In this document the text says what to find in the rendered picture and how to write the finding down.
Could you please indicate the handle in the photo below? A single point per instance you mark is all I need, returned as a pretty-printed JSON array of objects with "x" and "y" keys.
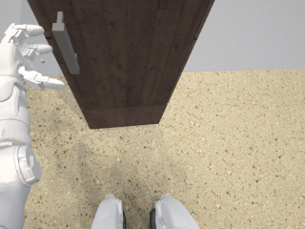
[{"x": 64, "y": 43}]

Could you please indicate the left robot upper arm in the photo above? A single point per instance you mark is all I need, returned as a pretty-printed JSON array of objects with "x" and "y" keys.
[{"x": 19, "y": 170}]

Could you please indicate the cupboard door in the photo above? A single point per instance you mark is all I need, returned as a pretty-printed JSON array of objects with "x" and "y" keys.
[{"x": 129, "y": 52}]

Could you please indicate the left robot hand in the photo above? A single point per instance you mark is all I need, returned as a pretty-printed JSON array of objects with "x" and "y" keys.
[{"x": 12, "y": 59}]

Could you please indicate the robot left thigh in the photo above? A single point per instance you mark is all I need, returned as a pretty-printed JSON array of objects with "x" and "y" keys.
[{"x": 108, "y": 215}]

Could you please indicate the robot right shin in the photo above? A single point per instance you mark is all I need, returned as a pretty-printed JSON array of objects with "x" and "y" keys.
[{"x": 158, "y": 225}]

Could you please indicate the left robot forearm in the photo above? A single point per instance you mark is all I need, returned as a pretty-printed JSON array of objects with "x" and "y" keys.
[{"x": 15, "y": 120}]

